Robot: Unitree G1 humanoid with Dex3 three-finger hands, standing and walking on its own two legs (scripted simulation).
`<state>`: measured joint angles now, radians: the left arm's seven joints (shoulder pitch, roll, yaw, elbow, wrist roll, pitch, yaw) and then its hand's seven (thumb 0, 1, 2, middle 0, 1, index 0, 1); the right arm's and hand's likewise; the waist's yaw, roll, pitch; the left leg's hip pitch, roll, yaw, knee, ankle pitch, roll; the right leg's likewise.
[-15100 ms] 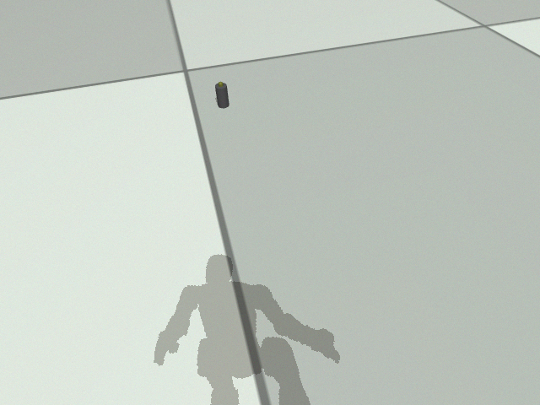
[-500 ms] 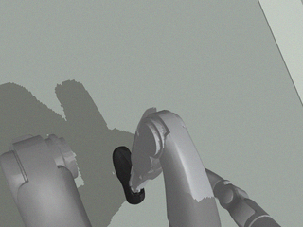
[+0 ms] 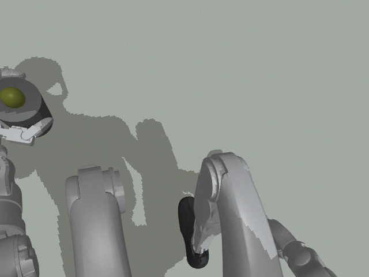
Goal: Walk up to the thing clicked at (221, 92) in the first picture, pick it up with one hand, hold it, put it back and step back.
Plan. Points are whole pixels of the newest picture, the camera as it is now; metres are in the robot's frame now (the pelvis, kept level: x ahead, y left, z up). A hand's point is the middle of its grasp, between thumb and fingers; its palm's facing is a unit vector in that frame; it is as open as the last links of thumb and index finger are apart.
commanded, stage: settle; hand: left
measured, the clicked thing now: (23, 109) +0.43 +0.29 -0.09
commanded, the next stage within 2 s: lift in 1.12 s
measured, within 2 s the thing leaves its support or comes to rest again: neither
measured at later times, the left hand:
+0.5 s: hand (18, 84) +0.44 +0.28 -0.01, palm faces +0.26 -0.96 -0.05, open 10.5 cm
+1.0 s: hand (11, 73) +0.44 +0.28 +0.03, palm faces +0.26 -0.96 -0.04, open 10.5 cm
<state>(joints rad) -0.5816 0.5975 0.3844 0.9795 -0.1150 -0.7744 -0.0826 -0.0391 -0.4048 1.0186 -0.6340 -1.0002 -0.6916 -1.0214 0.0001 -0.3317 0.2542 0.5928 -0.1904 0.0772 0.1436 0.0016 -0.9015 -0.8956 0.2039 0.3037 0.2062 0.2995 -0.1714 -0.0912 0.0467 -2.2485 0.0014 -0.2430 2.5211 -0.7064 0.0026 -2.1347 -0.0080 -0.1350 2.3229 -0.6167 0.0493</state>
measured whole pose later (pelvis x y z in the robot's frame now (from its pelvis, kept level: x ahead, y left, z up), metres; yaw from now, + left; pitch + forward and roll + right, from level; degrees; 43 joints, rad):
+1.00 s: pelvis +0.01 -0.02 +0.05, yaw +7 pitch +32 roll -6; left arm -0.66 0.44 0.42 0.92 -0.11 -0.59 -0.19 -0.04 -0.49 1.11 -0.66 -1.01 -0.72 -1.03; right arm 0.10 -0.29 0.05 0.65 -0.08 0.04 0.06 0.01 -0.91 -0.90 0.20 0.30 0.20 0.30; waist -0.13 -0.01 -0.11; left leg -2.16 0.01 -0.11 2.29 -0.70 -0.02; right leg -2.12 -0.04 -0.04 2.21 -0.65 0.03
